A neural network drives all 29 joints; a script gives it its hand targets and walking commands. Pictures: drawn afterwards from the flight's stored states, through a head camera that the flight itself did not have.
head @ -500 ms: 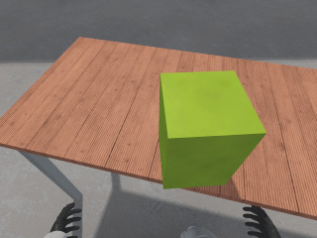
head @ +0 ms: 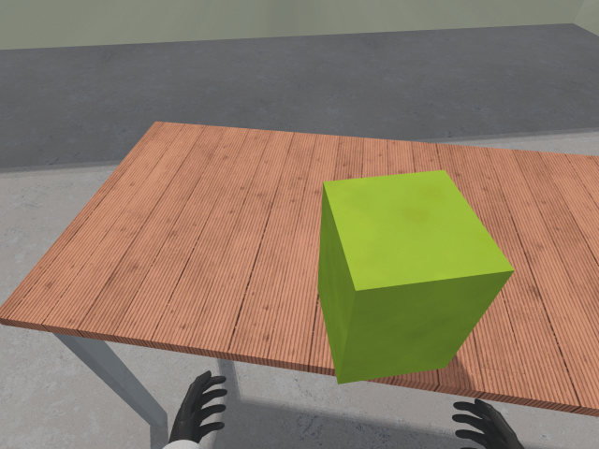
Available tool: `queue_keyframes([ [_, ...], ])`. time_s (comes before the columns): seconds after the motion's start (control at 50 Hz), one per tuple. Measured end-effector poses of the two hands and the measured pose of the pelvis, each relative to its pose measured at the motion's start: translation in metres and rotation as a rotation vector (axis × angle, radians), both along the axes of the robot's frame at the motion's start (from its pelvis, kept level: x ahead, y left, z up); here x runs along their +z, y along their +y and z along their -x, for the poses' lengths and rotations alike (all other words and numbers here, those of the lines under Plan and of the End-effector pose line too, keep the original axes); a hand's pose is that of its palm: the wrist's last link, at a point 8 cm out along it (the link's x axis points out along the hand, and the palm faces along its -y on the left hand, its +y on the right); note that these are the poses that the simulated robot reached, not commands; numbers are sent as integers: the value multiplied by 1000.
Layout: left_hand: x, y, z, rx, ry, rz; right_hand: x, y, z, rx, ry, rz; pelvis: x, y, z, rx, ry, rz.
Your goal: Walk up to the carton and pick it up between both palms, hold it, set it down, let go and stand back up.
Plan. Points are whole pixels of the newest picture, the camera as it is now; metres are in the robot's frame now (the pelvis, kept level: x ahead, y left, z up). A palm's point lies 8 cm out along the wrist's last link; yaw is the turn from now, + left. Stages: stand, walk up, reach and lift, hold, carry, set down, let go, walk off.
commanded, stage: reach and lift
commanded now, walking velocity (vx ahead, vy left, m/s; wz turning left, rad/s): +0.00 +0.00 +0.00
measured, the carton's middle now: (388, 281) +0.32 -0.11 +0.07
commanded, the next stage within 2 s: none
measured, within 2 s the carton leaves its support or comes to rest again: neither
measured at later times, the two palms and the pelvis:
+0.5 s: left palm out of the picture +0.14 +0.14 -0.01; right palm out of the picture +0.11 -0.26 -0.04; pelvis -0.01 -0.02 +0.00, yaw +0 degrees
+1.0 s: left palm out of the picture +0.12 +0.10 +0.02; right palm (574, 442) +0.13 -0.29 +0.01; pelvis -0.04 -0.07 +0.00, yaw -3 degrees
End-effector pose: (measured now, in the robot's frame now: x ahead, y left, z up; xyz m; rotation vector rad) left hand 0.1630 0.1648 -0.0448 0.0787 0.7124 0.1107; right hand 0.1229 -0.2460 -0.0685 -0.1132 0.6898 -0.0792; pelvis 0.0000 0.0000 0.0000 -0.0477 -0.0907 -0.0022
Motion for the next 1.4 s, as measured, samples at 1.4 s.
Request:
queue_keyframes([
  [1.4, 126, -73, -27, 80, -358, 44, 140, -40, -58, -11, -454, -121, 0, -66, 69, -56, -34, -93],
])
